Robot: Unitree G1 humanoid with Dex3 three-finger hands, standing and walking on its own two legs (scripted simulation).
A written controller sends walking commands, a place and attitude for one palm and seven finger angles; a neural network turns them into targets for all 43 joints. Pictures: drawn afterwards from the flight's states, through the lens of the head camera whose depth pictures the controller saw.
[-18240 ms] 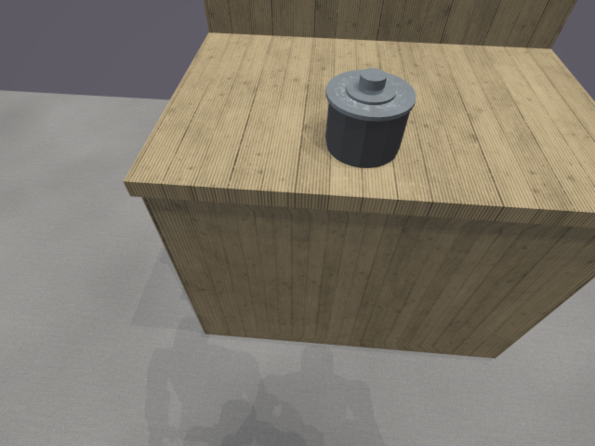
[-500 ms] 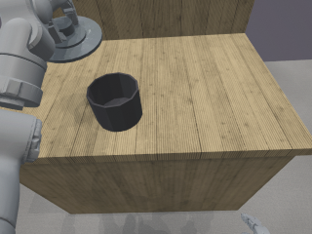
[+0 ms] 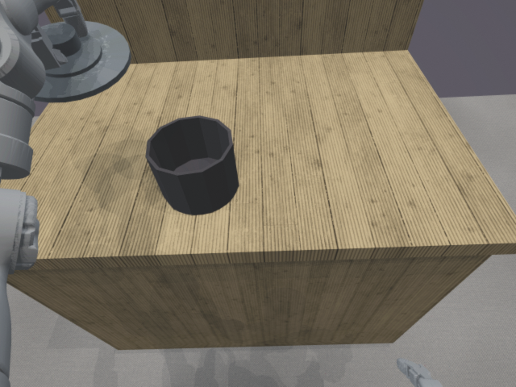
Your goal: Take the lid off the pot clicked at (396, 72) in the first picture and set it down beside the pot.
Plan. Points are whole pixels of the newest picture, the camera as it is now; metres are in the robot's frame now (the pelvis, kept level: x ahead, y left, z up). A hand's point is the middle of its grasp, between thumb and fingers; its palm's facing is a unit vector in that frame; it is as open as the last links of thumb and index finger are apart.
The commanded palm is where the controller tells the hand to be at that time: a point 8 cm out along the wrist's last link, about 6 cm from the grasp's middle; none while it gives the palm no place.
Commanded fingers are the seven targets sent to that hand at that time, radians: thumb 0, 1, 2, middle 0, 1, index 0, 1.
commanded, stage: move the lid sideways beside the pot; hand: left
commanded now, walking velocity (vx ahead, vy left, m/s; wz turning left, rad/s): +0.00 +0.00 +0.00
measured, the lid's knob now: (59, 40) +0.50 +0.25 +0.30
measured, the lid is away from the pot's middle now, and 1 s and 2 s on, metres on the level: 0.14 0.24 0.24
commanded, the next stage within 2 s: lower the lid onto the table in 1.04 s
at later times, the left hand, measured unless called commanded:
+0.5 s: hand out of the picture +0.44 +0.30 +0.31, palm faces -0.13 -0.05 -0.99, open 8.0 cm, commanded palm +0.42 +0.30 +0.37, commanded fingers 0.00 0.58 1.10 -0.99 -1.06 -0.82 -0.97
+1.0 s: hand out of the picture +0.45 +0.35 +0.29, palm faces -0.18 -0.10 -0.98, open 8.0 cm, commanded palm +0.44 +0.35 +0.37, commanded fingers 0.00 0.58 1.10 -0.99 -1.06 -0.82 -0.97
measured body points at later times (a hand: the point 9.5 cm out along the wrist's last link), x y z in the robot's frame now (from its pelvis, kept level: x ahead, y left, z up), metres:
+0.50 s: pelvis -0.01 -0.01 +0.00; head +0.03 -0.03 +0.45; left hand +0.44 +0.29 +0.36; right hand +0.10 -0.27 -0.12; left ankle +0.01 +0.10 -0.74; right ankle -0.02 -0.15 -0.74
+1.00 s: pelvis +0.01 +0.00 +0.00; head +0.06 -0.02 +0.45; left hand +0.45 +0.35 +0.35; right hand +0.07 -0.28 -0.13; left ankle +0.01 +0.10 -0.74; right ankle -0.02 -0.15 -0.74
